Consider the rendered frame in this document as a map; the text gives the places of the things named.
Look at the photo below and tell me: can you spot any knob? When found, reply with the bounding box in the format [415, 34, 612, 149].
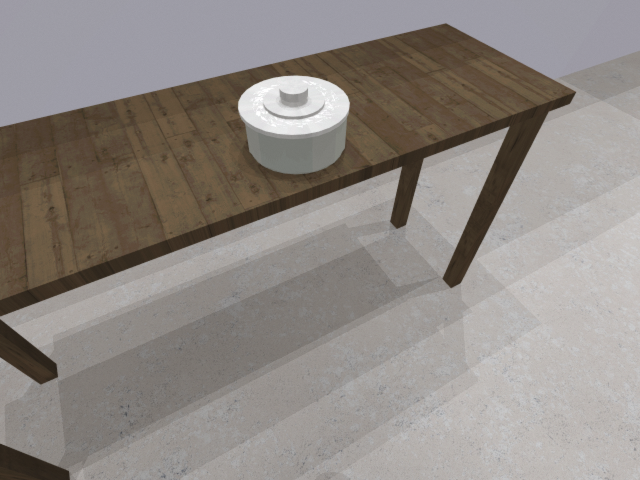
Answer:
[279, 80, 308, 103]

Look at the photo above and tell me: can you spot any table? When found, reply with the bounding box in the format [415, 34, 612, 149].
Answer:
[0, 23, 576, 480]

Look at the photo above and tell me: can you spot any lid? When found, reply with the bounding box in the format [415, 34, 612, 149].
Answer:
[238, 76, 350, 139]

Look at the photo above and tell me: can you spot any pot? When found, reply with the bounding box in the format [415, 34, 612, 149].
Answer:
[245, 118, 347, 174]

